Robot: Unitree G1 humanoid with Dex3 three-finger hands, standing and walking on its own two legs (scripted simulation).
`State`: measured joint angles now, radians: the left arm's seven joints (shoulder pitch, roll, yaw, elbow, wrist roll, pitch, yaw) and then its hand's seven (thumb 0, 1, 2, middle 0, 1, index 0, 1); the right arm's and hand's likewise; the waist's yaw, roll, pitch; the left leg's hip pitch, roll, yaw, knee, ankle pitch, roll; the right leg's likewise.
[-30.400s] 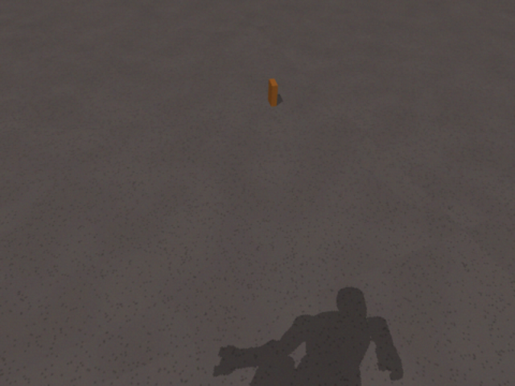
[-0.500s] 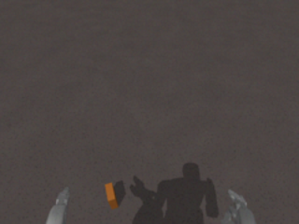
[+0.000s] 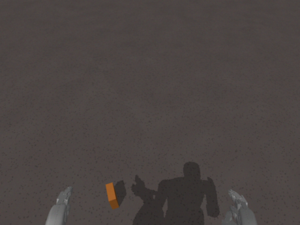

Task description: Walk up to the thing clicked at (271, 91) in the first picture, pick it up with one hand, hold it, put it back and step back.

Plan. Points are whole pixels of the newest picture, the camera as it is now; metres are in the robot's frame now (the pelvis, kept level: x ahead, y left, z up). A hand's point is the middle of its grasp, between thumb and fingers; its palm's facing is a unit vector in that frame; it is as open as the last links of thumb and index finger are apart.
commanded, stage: stand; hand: left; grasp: from the side
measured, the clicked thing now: (112, 196) +0.42 +0.22 -0.64
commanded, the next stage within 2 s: none
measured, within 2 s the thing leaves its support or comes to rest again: neither
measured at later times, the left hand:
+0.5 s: hand out of the picture +0.10 +0.24 -0.11, palm faces +0.00 -0.94 -0.35, open 7.7 cm
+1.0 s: hand out of the picture +0.03 +0.25 -0.10, palm faces +0.02 -0.94 -0.35, open 7.4 cm
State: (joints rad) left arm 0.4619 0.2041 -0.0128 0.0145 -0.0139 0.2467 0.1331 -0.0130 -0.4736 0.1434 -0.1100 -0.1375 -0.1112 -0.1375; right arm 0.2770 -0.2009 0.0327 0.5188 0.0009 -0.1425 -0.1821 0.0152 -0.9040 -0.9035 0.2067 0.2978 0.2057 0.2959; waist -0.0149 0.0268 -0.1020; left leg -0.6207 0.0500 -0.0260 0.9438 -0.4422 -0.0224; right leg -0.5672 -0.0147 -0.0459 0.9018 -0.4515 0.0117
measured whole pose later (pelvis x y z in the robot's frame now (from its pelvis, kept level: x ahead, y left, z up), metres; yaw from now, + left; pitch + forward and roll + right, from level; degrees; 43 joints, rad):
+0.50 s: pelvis +0.00 +0.00 +0.02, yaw +1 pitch +0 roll +0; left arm 0.26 0.33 0.02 0.74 0.04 0.01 0.02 0.00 0.84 0.89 -0.20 -0.30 -0.20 -0.30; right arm 0.21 -0.32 -0.04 0.86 -0.06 -0.02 -0.01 0.01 -0.90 -0.90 0.21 0.30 0.21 0.30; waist 0.01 -0.01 0.02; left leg -0.39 0.01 -0.01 0.74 -0.35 -0.01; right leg -0.36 -0.05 -0.03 0.74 -0.38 0.02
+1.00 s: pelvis -0.01 +0.01 +0.05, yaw +2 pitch -4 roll +0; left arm 0.18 0.32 0.00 1.10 0.02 -0.01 0.01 0.00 0.90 0.90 -0.20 -0.30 -0.20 -0.30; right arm 0.14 -0.31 -0.01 1.09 -0.03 0.00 0.00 0.01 -0.91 -0.90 0.21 0.30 0.21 0.30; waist 0.02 0.02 0.06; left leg -0.18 0.00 -0.02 0.42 -0.18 -0.01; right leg -0.14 -0.05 -0.05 0.42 -0.21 0.03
